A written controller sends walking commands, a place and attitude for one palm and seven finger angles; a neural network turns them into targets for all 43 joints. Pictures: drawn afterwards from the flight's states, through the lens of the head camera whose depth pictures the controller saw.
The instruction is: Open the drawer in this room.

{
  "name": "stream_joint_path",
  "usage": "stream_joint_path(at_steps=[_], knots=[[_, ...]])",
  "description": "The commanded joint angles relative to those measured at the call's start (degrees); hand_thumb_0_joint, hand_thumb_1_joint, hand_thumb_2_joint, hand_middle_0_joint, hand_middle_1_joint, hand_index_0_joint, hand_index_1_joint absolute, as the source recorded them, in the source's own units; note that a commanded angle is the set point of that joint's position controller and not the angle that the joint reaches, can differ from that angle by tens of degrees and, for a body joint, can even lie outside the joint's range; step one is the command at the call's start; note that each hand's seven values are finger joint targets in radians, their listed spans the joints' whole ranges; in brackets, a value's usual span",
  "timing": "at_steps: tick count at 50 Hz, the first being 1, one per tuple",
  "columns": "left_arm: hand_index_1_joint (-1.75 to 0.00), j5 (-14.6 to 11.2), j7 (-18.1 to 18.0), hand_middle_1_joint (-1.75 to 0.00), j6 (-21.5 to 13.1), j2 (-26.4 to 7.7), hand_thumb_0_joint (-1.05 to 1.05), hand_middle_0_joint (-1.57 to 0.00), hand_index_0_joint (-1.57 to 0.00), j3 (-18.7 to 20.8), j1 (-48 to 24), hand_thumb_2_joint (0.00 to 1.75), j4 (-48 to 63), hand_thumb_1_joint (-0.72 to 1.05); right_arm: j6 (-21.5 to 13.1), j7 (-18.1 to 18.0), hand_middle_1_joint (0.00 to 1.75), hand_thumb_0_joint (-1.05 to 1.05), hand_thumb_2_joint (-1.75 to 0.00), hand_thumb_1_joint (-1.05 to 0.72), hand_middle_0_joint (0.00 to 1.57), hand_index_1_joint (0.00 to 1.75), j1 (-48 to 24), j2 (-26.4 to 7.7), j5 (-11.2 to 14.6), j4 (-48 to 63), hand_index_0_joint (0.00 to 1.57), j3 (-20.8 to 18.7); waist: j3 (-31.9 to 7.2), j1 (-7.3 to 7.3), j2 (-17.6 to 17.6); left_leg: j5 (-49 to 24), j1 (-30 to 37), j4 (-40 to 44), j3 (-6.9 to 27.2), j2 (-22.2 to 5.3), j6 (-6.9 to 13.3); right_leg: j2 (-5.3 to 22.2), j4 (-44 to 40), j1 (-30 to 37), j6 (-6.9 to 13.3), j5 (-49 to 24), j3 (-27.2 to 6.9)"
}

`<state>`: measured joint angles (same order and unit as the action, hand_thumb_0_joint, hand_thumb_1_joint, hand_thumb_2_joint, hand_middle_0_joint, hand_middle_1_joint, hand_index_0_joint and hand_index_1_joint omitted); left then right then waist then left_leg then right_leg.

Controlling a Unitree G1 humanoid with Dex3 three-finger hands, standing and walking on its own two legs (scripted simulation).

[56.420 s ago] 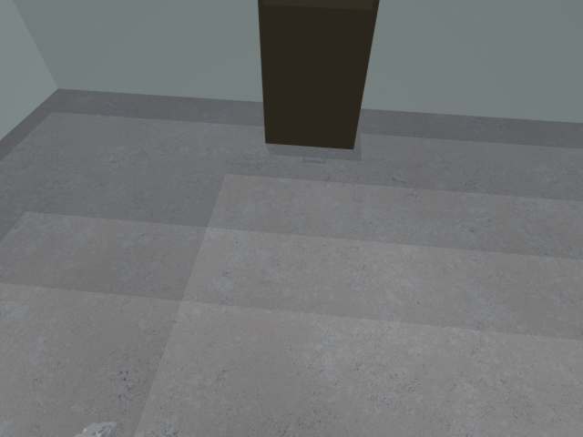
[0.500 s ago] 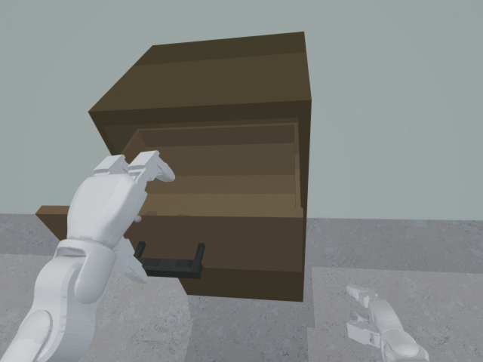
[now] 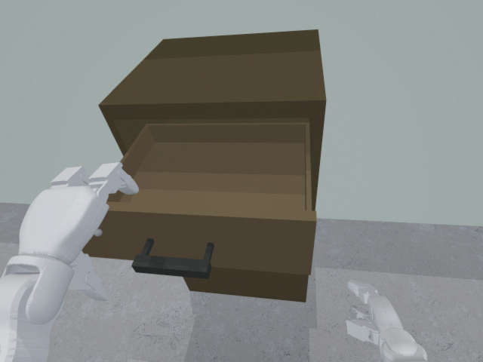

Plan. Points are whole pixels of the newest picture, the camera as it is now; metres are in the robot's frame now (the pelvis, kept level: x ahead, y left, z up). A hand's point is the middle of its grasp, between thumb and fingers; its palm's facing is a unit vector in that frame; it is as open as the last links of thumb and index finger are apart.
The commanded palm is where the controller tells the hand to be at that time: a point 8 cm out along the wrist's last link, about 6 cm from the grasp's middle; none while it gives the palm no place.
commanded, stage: draw the hand back to the body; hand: left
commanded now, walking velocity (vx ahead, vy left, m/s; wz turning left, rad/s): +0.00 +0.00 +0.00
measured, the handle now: (175, 256) +0.27 +0.17 +0.05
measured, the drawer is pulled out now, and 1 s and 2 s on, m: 0.28 0.28 0.28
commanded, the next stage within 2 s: step back with the hand held close in 1.00 s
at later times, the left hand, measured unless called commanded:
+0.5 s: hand (79, 212) +0.21 +0.23 +0.23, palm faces +0.37 -0.86 -0.35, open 11.3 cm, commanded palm +0.16 +0.28 +0.24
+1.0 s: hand (56, 217) +0.20 +0.26 +0.22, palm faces +0.46 -0.81 -0.35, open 7.6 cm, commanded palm +0.15 +0.30 +0.24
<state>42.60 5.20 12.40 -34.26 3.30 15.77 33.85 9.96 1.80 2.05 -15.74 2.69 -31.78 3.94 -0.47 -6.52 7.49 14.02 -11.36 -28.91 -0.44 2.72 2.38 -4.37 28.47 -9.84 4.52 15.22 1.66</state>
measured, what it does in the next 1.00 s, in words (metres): stands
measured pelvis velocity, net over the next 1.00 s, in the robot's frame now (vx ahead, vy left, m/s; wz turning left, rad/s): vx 0.03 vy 0.02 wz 0.02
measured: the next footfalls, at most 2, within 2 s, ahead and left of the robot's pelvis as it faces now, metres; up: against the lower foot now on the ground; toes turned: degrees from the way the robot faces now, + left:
none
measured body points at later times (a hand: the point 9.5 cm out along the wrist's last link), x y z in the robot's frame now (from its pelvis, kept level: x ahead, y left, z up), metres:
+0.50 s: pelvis +0.02 +0.02 +0.01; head +0.01 +0.00 +0.45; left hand +0.19 +0.27 +0.24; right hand +0.21 -0.20 -0.08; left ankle +0.02 +0.09 -0.74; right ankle +0.01 -0.07 -0.74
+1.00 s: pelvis +0.03 +0.02 +0.00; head +0.01 +0.00 +0.45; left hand +0.17 +0.30 +0.24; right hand +0.24 -0.18 -0.07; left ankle +0.02 +0.09 -0.74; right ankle +0.01 -0.07 -0.74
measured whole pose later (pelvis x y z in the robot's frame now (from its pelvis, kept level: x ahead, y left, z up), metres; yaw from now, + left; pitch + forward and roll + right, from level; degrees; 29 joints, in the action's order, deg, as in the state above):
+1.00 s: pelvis +0.03 +0.02 +0.00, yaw +1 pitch -3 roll -1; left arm -6.9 -6.3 -6.7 -21.4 20.9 26.4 35.0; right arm -3.9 -2.5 8.9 -12.3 1.4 -35.1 2.3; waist 0.4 -4.0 3.3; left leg 15.2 -8.4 -27.1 0.9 3.5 3.5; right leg -3.8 23.7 -5.2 3.5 15.3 2.6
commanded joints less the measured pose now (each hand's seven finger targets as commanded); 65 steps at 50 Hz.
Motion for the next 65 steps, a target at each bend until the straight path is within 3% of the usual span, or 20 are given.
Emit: stream_joint_path(at_steps=[1,2,3,4,5,7,8,14,21,34,36,39,40,47,50,55,56,58,60,65], knots=[[-1.18,-40.65,-4.94,-1.18,-10.24,12.24,0.0,-0.3,-0.3,7.62,-13.67,0.32,16.21,-0.47,-9.1,-2.21,0.3,0.0,-0.9,-0.9,0.2,0.3,-7.77,1.92,0.27,14.23,0.2,-1.81,-1.58,5.46,-13.67,-3.86,6.37,2.29,2.27,-2.61,1.45,4.32,-10.14,-2.01,-2.82,-4.29,-3.01],[-1.15,-41.8,-7.27,-1.15,-13.97,5.69,0.0,-0.29,-0.29,12.66,-2.86,0.33,7.88,-0.43,-12.08,-3.34,0.3,0.0,-0.9,-0.9,0.2,0.3,-5.35,-0.35,-0.96,10.95,0.2,-1.73,-0.32,4.21,-16.79,-0.85,6.4,2.94,2.39,-3.68,1.23,4.46,-11.03,-2.99,-2.91,-0.23,-3.99],[-1.13,-46.07,-8.47,-1.13,-15.95,4.5,0.0,-0.29,-0.29,16.64,1.14,0.34,9.31,-0.4,-12.89,-4.38,0.3,0.0,-0.9,-0.9,0.2,0.3,-5.13,-1.32,-1.44,9.78,0.2,-1.92,0.05,3.19,-16.48,-0.9,5.53,3.61,2.29,-3.37,0.9,5.15,-13.08,-2.42,-3.18,0.82,-4.17],[-1.11,-47.62,-9.56,-1.11,-18.02,1.99,0.0,-0.29,-0.29,18.98,-0.39,0.36,12.77,-0.36,-14.33,-4.89,0.3,0.0,-0.9,-0.9,0.2,0.3,-5.03,-2.19,-1.42,8.77,0.2,-2.13,-1.17,3.51,-12.99,-0.38,6.17,3.81,2.5,-3.53,0.46,5.46,-13.33,-2.13,-3.08,1.46,-5.01],[-1.09,-47.51,-10.42,-1.09,-20.8,2.95,0.0,-0.29,-0.29,17.95,-5.61,0.37,18.87,-0.32,-15.85,-5.31,0.3,0.0,-0.9,-0.9,0.2,0.3,-4.46,-1.19,-1.88,9.07,0.2,-1.88,-6.19,3.18,-7.5,-2.71,7.44,4.11,2.34,-3.16,0.51,6.38,-12.2,0.81,-2.82,-1.01,-4.32],[-1.04,-47.61,-11.72,-1.04,-22.49,4.21,0.0,-0.28,-0.28,18.04,-2.37,0.4,16.04,-0.26,-17.57,-5.79,0.3,0.0,-0.9,-0.9,0.2,0.3,-2.51,-0.94,-2.46,7.29,0.2,-1.91,-4.74,3.07,-0.72,-5.68,8.05,5.1,2.51,-3.38,-0.1,6.15,-11.01,1.2,-2.24,-5.43,-3.12],[-1.02,-47.6,-11.92,-1.02,-22.89,4.82,0.0,-0.28,-0.28,17.61,-3.13,0.42,15.55,-0.22,-17.89,-5.73,0.3,0.0,-0.9,-0.9,0.2,0.3,-2.02,-0.97,-2.41,6.84,0.2,-1.88,-3.34,3.17,0.09,-6.38,7.52,5.82,2.91,-3.44,-0.39,5.88,-10.86,1.38,-2.07,-6.11,-2.6],[-0.88,-48.21,-11.51,-0.88,-24.0,7.37,0.0,-0.26,-0.26,16.25,-0.42,0.51,12.88,-0.01,-18.94,-5.14,0.3,0.0,-0.9,-0.9,0.2,0.3,-1.99,-2.06,-2.33,5.82,0.2,-2.79,-2.57,3.36,-3.55,-8.88,6.7,6.87,4.2,-4.28,-0.33,5.38,-9.89,3.01,-1.87,-8.16,-1.57],[-0.73,-48.66,-11.69,-0.73,-23.96,5.07,0.0,-0.25,-0.25,19.96,5.46,0.62,14.72,0.23,-18.34,-4.69,0.3,0.0,-0.9,-0.9,0.2,0.3,-1.34,-2.52,-1.81,5.85,0.2,-3.51,-5.08,2.99,-4.66,-15.13,6.62,6.05,4.28,-4.89,-1.1,5.18,-8.11,4.7,-1.87,-14.0,-1.18],[-0.43,-49.48,-11.95,-0.43,-23.04,2.66,0.0,-0.22,-0.22,24.9,5.68,0.81,10.71,0.69,-16.72,-5.18,0.3,0.0,-0.9,-0.9,0.2,0.3,-1.36,-2.89,-0.92,5.65,0.2,-4.24,-2.63,3.34,-3.4,-11.72,5.86,6.32,4.45,-4.99,-1.33,4.87,-8.97,2.13,-1.82,-10.9,-1.18],[-0.39,-49.51,-11.89,-0.39,-23.02,3.22,0.0,-0.21,-0.21,24.2,5.37,0.84,10.85,0.76,-16.69,-5.2,0.3,0.0,-0.9,-0.9,0.2,0.3,-1.31,-2.75,-0.95,5.76,0.2,-4.1,-3.03,3.41,-4.51,-11.4,6.03,6.3,4.56,-4.87,-1.17,5.0,-8.91,2.2,-1.98,-10.76,-1.15],[-0.32,-49.28,-11.96,-0.32,-22.79,3.35,0.0,-0.2,-0.2,23.32,4.1,0.88,12.5,0.87,-16.92,-5.1,0.3,0.0,-0.9,-0.9,0.2,0.3,-1.36,-3.06,-0.97,5.82,0.2,-4.15,-3.72,3.63,-1.39,-12.22,6.52,5.77,4.61,-4.8,-1.17,5.12,-8.68,2.18,-1.81,-11.51,-1.41],[-0.3,-49.26,-12.23,-0.3,-22.91,2.69,0.0,-0.2,-0.2,23.79,4.1,0.9,13.06,0.9,-17.13,-5.06,0.3,0.0,-0.9,-0.9,0.2,0.3,-1.21,-2.97,-1.08,5.93,0.2,-4.0,-4.47,3.49,-2.89,-12.13,6.4,5.93,4.85,-4.78,-1.2,5.22,-8.44,2.73,-1.93,-11.49,-1.16],[-0.3,-49.33,-12.37,-0.3,-22.47,2.58,0.0,-0.2,-0.2,24.55,5.95,0.9,11.49,0.9,-16.89,-5.06,0.3,0.0,-0.9,-0.9,0.2,0.3,-1.28,-2.62,-1.01,5.85,0.2,-4.03,-3.89,3.24,-5.01,-12.21,5.79,5.41,4.48,-4.76,-1.07,5.3,-8.26,2.47,-1.99,-12.3,-1.38],[-0.3,-49.24,-12.32,-0.3,-22.62,2.72,0.0,-0.2,-0.2,24.05,4.83,0.9,12.67,0.9,-16.77,-4.95,0.3,0.0,-0.9,-0.9,0.2,0.3,-1.29,-2.68,-0.8,5.97,0.2,-4.03,-4.08,3.5,-1.78,-11.77,5.81,5.35,4.57,-4.74,-1.21,5.4,-8.15,2.31,-1.92,-11.68,-1.39],[-0.3,-49.34,-12.3,-0.3,-22.85,2.74,0.0,-0.2,-0.2,24.03,5.64,0.9,11.88,0.9,-16.7,-4.84,0.3,0.0,-0.9,-0.9,0.2,0.3,-1.34,-2.74,-0.66,6.16,0.2,-4.12,-2.76,3.52,-3.74,-10.8,4.98,5.45,4.59,-4.79,-1.1,5.35,-8.32,1.75,-2.05,-10.9,-1.29],[-0.3,-48.94,-12.81,-0.3,-25.83,-8.4,0.0,-0.2,-0.2,35.19,-3.11,0.9,18.35,0.9,-16.08,-4.52,0.3,0.0,-0.9,-0.9,0.2,0.3,1.58,-4.25,-0.23,8.15,0.2,-4.74,0.85,5.27,-4.06,-7.03,0.47,4.3,7.53,-5.99,0.83,9.24,-10.89,-3.01,-2.1,-12.31,-8.48],[-0.3,-48.49,-11.89,-0.3,-26.57,-1.07,0.0,-0.2,-0.2,29.76,4.81,0.9,10.07,0.9,-15.54,-4.58,0.3,0.0,-0.9,-0.9,0.2,0.3,1.6,-3.54,-0.44,6.8,0.2,-4.92,-1.16,6.19,-8.07,-7.54,2.58,1.53,7.38,-5.4,0.9,11.45,-11.46,-4.21,-1.81,-14.18,-9.95],[-0.3,-48.17,-11.52,-0.3,-27.43,0.53,0.0,-0.2,-0.2,28.02,7.37,0.9,10.52,0.9,-15.4,-4.38,0.3,0.0,-0.9,-0.9,0.2,0.3,1.86,-4.18,-0.37,6.93,0.2,-5.3,-4.55,6.6,-4.19,-13.12,3.35,1.0,7.25,-6.12,0.88,11.91,-8.66,-2.83,-2.04,-19.26,-8.64],[-0.3,-48.02,-11.91,-0.3,-27.03,0.14,0.0,-0.2,-0.2,29.17,14.8,0.9,11.94,0.9,-13.66,-4.46,0.3,0.0,-0.9,-0.9,0.2,0.3,2.21,-4.52,0.03,8.42,0.2,-6.48,-9.28,6.55,-5.76,-20.43,0.77,1.68,8.46,-8.51,1.06,10.66,-3.83,-0.53,-3.1,-20.09,-6.09]])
